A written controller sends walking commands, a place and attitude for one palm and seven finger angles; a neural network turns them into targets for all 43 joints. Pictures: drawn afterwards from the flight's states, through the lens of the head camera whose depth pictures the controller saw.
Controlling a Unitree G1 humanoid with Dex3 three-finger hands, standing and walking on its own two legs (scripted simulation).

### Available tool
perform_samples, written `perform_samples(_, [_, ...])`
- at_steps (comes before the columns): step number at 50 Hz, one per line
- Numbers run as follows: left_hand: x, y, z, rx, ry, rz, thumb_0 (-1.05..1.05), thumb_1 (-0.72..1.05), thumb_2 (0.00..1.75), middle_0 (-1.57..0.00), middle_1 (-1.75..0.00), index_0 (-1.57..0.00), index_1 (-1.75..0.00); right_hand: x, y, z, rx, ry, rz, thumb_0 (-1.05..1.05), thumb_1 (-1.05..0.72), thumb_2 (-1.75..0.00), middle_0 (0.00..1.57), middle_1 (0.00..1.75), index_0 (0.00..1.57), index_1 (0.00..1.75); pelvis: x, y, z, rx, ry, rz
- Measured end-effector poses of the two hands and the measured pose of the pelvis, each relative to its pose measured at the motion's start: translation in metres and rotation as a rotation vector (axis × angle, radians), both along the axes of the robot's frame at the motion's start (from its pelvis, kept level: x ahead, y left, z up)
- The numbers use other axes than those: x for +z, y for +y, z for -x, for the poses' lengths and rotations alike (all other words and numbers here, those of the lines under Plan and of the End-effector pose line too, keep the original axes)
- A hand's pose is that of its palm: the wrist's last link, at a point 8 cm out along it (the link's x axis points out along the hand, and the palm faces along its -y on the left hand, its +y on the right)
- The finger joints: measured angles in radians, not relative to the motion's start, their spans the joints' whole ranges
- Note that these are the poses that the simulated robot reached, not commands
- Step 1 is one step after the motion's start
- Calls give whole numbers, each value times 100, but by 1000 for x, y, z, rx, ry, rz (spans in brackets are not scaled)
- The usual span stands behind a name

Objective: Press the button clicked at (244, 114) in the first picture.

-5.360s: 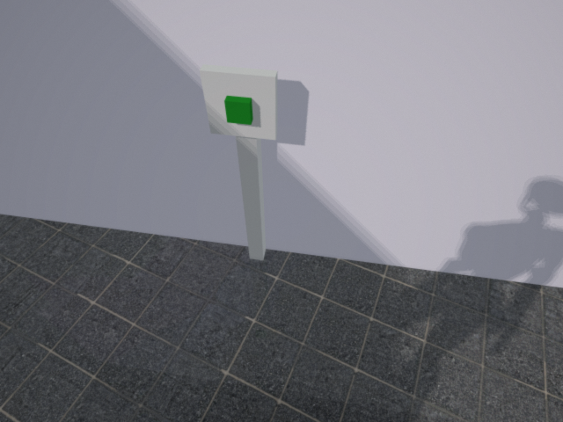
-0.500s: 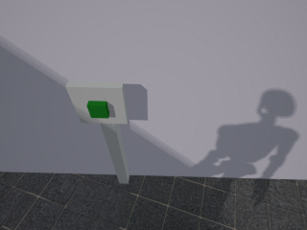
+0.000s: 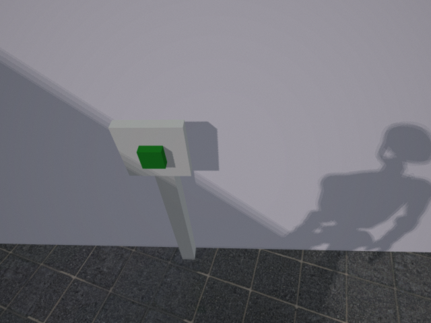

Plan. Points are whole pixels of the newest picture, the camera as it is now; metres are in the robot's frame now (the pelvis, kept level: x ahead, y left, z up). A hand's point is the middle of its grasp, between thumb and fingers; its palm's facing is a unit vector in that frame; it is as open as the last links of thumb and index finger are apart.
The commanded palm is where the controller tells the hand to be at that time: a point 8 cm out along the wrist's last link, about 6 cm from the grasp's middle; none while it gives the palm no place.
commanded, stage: come to a stop and stand still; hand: left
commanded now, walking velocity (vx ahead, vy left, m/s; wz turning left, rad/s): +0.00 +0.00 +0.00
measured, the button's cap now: (152, 156) +0.50 +0.20 +0.00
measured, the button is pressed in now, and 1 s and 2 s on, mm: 0 0 0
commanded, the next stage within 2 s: look again from close up in 0.80 s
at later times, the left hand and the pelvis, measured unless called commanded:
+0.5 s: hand out of the picture +0.01 +0.13 -0.17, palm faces +0.03 -0.98 -0.21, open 7.3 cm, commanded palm none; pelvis +0.03 -0.04 +0.00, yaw +1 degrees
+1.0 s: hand out of the picture +0.01 +0.11 -0.17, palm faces +0.07 -0.98 -0.19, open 7.3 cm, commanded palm none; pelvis +0.03 -0.06 +0.00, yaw +2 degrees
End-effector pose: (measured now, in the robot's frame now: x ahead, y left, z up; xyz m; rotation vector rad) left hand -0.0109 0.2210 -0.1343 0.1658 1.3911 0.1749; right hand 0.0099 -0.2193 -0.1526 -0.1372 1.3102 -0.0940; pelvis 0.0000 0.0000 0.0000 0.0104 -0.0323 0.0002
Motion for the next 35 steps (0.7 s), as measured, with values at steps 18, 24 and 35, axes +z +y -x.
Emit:
perform_samples(18, [-2, -37, -10, 11, 66, 20, 2, 93, 90, -20, -29, -20, -30, -2, -6, 31, -34, 188, -37, 0, -91, -89, 20, 30, 20, 30, 2, -27, -20, 10, 8, -2])
perform_samples(24, [-3, -43, -18, 15, 57, 15, 3, 93, 90, -20, -29, -20, -30, -1, -15, 26, -33, 202, -30, 0, -91, -89, 20, 30, 20, 30, 2, -36, -25, 18, 14, 0])
perform_samples(35, [-4, -52, -25, 28, 35, 12, 2, 93, 90, -20, -29, -20, -30, 1, -31, 6, -21, 165, -15, 0, -91, -90, 20, 30, 20, 30, 3, -49, -30, 28, 12, 2])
